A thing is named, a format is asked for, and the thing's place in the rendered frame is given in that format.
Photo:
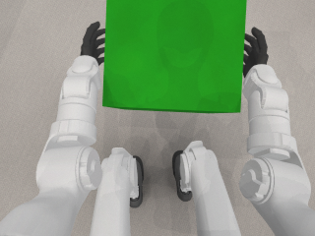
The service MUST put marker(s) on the right robot thigh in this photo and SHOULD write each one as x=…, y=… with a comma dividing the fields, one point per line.
x=214, y=212

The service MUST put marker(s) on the carton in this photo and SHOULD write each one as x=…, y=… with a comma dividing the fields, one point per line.
x=174, y=55

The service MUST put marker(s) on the left robot upper arm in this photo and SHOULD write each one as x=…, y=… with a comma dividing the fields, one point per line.
x=65, y=176

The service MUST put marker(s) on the left robot hand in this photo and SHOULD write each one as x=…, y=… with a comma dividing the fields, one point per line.
x=91, y=43

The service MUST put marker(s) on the robot right shin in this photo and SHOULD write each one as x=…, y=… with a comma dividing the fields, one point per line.
x=195, y=144

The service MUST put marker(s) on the robot right forearm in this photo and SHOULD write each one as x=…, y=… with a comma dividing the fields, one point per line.
x=268, y=117

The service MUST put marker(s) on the right robot upper arm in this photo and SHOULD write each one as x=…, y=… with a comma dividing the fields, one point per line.
x=280, y=192

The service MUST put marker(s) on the right robot hand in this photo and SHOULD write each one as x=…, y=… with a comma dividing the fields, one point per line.
x=257, y=52

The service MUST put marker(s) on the robot left forearm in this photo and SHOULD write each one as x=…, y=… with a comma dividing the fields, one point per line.
x=75, y=121

